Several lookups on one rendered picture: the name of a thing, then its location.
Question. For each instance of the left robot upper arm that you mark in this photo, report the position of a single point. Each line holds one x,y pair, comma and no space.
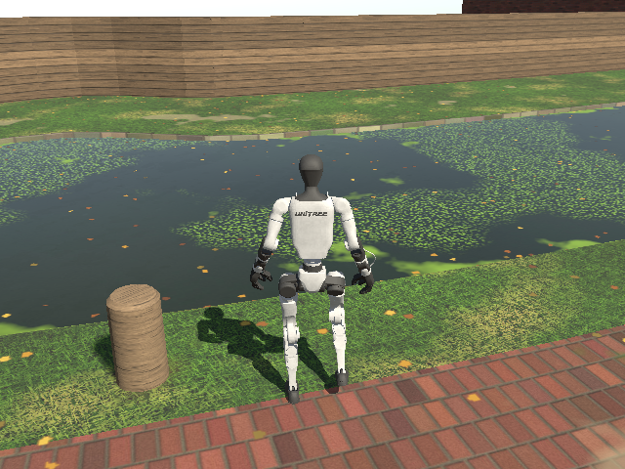
281,206

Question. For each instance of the left robot forearm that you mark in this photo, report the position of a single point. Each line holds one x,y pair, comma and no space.
262,258

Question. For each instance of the robot right hand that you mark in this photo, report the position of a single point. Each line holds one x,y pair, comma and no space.
369,280

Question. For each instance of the left robot foot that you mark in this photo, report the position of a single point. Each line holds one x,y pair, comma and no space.
293,396

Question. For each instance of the robot left hand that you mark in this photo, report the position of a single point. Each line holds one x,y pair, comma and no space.
262,276

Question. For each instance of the right robot upper arm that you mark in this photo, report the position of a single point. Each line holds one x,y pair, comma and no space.
342,206

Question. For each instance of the humanoid robot torso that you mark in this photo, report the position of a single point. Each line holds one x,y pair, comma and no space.
311,225

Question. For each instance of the right robot forearm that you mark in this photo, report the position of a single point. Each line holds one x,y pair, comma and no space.
361,260

